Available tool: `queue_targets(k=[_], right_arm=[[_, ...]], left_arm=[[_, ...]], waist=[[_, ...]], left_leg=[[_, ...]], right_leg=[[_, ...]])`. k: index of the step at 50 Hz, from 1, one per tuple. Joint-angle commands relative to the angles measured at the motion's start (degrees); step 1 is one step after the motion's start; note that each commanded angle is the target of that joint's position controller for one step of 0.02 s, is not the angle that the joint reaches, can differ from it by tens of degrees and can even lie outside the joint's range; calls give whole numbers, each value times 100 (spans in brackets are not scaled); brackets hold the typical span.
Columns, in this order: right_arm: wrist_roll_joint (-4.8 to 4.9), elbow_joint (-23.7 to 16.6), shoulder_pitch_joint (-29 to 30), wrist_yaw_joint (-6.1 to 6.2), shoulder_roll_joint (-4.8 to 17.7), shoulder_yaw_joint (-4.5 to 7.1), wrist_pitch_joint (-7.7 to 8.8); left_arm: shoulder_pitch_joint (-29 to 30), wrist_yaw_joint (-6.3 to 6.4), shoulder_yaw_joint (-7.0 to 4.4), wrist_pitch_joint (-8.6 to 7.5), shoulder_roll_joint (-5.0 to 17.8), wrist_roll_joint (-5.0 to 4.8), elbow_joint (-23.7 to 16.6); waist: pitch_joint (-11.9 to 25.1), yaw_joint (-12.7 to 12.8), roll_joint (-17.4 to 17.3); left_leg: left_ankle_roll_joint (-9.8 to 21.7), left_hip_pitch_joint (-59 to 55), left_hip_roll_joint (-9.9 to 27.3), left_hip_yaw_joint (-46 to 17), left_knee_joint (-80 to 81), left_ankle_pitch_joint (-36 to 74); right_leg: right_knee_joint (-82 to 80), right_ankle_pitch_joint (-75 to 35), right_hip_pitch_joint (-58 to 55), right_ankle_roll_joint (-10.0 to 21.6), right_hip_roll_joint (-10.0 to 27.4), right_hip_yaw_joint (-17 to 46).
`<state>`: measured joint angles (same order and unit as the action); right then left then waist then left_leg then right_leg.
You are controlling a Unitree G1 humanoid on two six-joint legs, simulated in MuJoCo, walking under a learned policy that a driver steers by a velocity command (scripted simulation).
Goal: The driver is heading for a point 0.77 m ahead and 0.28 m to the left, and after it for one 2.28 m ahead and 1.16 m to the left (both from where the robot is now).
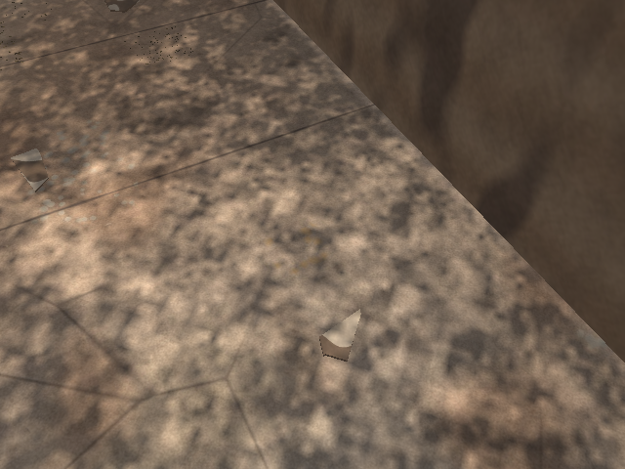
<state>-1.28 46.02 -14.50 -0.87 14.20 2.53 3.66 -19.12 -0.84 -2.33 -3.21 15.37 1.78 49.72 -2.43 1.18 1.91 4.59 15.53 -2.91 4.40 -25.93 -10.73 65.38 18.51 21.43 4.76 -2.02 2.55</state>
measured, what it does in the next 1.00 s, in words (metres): walks ahead, turning left: right foot, then left foot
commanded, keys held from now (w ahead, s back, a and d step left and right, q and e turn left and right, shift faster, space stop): w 0.02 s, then w+q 0.44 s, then q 0.54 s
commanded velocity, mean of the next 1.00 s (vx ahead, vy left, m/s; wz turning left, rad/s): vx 0.34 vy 0.00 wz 0.43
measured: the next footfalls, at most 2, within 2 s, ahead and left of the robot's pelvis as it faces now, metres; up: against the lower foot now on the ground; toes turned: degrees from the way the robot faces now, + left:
right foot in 0.36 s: +0.36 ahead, -0.10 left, +0.00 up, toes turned +8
left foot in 0.84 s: +0.46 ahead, +0.13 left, +0.00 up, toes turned +27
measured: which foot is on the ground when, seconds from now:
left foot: down 0.00-0.36, up 0.38-0.82, down 0.84-1.00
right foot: up 0.00-0.34, down 0.36-0.84, up 0.86-1.00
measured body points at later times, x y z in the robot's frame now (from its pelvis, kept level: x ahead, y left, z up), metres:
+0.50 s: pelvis +0.26 -0.03 +0.00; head +0.29 -0.04 +0.45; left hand +0.36 +0.24 -0.10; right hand +0.33 -0.29 -0.14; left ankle +0.15 +0.07 -0.66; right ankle +0.32 -0.10 -0.74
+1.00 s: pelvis +0.38 +0.03 -0.01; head +0.41 +0.07 +0.44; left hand +0.35 +0.31 -0.14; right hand +0.62 -0.15 -0.12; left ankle +0.42 +0.12 -0.74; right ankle +0.40 -0.11 -0.66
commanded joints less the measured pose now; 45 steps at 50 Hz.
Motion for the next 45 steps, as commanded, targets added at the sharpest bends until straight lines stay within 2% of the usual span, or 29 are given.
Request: queue_targets(k=[1, 3, 5, 9, 12, 14, 15, 16, 17, 18, 19, 20, 21, 22, 23, 24, 25, 26, 28, 31, 34, 38, 40, 41, 42, 43, 44, 45], right_arm=[[69, -22, -459, -15, 482, 103, 188], [121, 148, -708, -22, 543, 113, 214], [136, 271, -938, -10, 550, 114, 188], [130, 441, -1278, 26, 622, 134, 149], [94, 517, -1489, 58, 700, 152, 112], [62, 510, -1451, 90, 777, 179, 82], [46, 485, -1356, 107, 823, 199, 69], [40, 450, -1230, 115, 876, 220, 60], [59, 424, -1110, 102, 902, 232, 60], [100, 381, -1085, 74, 776, 207, 77], [124, 130, -1090, 73, 429, 126, 102], [284, -9, -1708, 88, 120, 85, 46], [113, 193, -1457, 129, 641, 183, -69], [74, 160, -1081, 59, 614, 208, -87], [66, 130, -932, 12, 462, 189, -106], [-3, 130, -844, -18, 438, 207, -171], [-50, 141, -920, -44, 384, 208, -254], [-56, 125, -934, -53, 339, 213, -315], [-51, 19, -762, -70, 296, 221, -388], [-47, -234, -209, -133, 223, 169, -433], [-42, -437, 295, -216, 120, 75, -432], [-96, -630, 544, -231, 298, 101, -435], [-132, -659, 378, -206, 415, 153, -396], [-164, -564, -3, -171, 443, 187, -329], [-215, -452, -484, -87, 729, 277, -233], [-157, -534, -578, -1, 1466, 445, -199], [155, -579, -878, 19, 1653, 548, -304], [208, -641, -671, 55, 1431, 505, -398]], left_arm=[[-292, -81, -44, 52, 292, 69, -218], [148, -110, -15, 66, 234, 106, -360], [707, -117, 30, 65, 178, 102, -544], [1640, -129, 140, 31, 34, 36, -811], [2089, -91, 153, -6, 98, -16, -948], [2190, -60, 132, -53, 199, -45, -1029], [2060, -42, 108, -85, 269, -54, -1013], [1762, -17, 72, -119, 352, -54, -931], [1163, 28, 13, -174, 457, -38, -745], [364, 105, -89, -257, 721, 60, -537], [-590, 193, -195, -284, 1208, 191, -525], [-339, 187, -297, -171, 1518, 167, -541], [64, 165, -196, -103, 891, 58, -634], [442, 142, -93, -120, 475, 10, -682], [598, 121, -61, -154, 336, 13, -650], [611, 145, -37, -198, 262, -9, -608], [605, 159, -25, -248, 229, -37, -546], [512, 157, -29, -307, 241, -61, -498], [418, 162, -57, -357, 315, -116, -427], [408, 197, -78, -273, 377, -109, -377], [416, 217, -104, -185, 468, -111, -352], [238, 230, -210, -76, 713, -125, -282], [237, 269, -259, 21, 798, -139, -281], [263, 278, -270, 89, 805, -155, -283], [23, 262, -268, 128, 788, -130, -282], [-372, 220, -160, 179, 298, -26, -544], [-246, 224, -151, 302, 401, -38, -659], [40, 221, -157, 356, 498, -11, -656]], waist=[[192, 27, -616], [42, -4, -602], [-86, -106, -564], [-135, -329, -596], [-91, -465, -620], [-75, -426, -673], [-40, -328, -691], [47, -176, -712], [299, 101, -591], [819, 412, -249], [1771, 699, 498], [2009, 259, 1639], [1228, 181, 556], [588, 87, 129], [319, -28, 106], [136, -111, 226], [102, -236, 320], [192, -295, 326], [304, -383, 302], [217, -332, 457], [201, -209, 482], [300, -88, 473], [407, -129, 451], [614, -317, 214], [991, -523, -415], [1405, -188, -1651], [2149, -531, -1591], [1745, -510, -803]], left_leg=[[718, -775, 1513, -1673, 1544, 1273], [794, -819, 1410, -1512, 1692, 1588], [815, -886, 1282, -1386, 1765, 1796], [688, -901, 1069, -1229, 1605, 2146], [678, -1148, 1167, -1415, 1304, 2428], [647, -1291, 1291, -1635, 1073, 2553], [593, -1299, 1330, -1733, 916, 2596], [529, -1247, 1321, -1793, 662, 2730], [433, -1106, 1159, -1713, 32, 2960], [311, -606, 811, -1460, -1090, 2525], [218, 225, 390, -1055, -2745, 561], [112, 1892, -268, -624, -3985, -2198], [153, 2273, 201, -845, -4431, -1788], [131, 2216, 387, -897, -4310, -1218], [59, 2033, 543, -864, -4136, -910], [-33, 1873, 635, -809, -3999, -823], [-136, 1699, 644, -744, -3983, -802], [-206, 1595, 594, -682, -4020, -787], [-310, 1726, 552, -602, -3947, -578], [-406, 1915, 568, -408, -3212, 16], [-343, 1388, 524, -135, -2053, 662], [-123, 968, 368, 77, -1268, 287], [65, 713, 234, 102, -908, -154], [179, 238, 82, 141, -413, 96], [383, -651, 322, -372, 56, 1503], [970, -1874, 2035, -2358, -409, 4931], [1934, -2373, 2554, -3666, 79, 4630], [1853, -2004, 2396, -3317, 364, 3410]], right_leg=[[-50, -281, 900, -117, 449, 39], [-401, -565, 1273, -236, 601, -152], [-939, -949, 1581, -387, 678, -283], [-2359, -1642, 1332, -576, 509, -449], [-2881, -1737, 1117, -581, 358, -443], [-3121, -1498, 908, -497, 314, -347], [-3290, -1305, 632, -436, 278, -297], [-3490, -1084, 178, -363, 195, -291], [-3855, -1051, -644, -255, 81, -341], [-4027, -983, -1856, -55, 452, 9], [-4171, -34, -3131, 205, 1995, 1539], [-4958, 630, -3756, 804, 2934, 3798], [-5067, 1197, -3050, 741, 2652, 3491], [-5170, 823, -2344, 592, 2323, 2554], [-5341, -3, -1866, 476, 2067, 1832], [-5388, -984, -1550, 393, 1888, 1248], [-5345, -2081, -1362, 348, 1766, 778], [-5225, -3247, -1326, 386, 1761, 471], [-5083, -4540, -1415, 454, 1745, -77], [-5084, -4680, -1394, 450, 1615, -695], [-4956, -4440, -1243, 394, 1488, -1196], [-4347, -4500, -1632, 308, 1726, -1271], [-3630, -4632, -1817, 229, 1787, -1269], [-2816, -4429, -1768, 109, 1658, -1392], [-1591, -3364, -1284, -193, 1363, -1508], [60, 1246, 276, -491, 635, -1578], [1032, 2215, 1119, -615, -18, -562], [1176, 1845, 1369, -643, 298, -149]])
Keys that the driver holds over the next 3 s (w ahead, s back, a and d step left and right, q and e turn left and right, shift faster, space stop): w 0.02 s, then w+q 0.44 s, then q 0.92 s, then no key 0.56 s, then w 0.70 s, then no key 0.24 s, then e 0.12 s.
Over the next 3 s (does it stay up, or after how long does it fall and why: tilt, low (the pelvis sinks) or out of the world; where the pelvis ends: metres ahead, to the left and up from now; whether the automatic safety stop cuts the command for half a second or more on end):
stays up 0.63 0.29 0.01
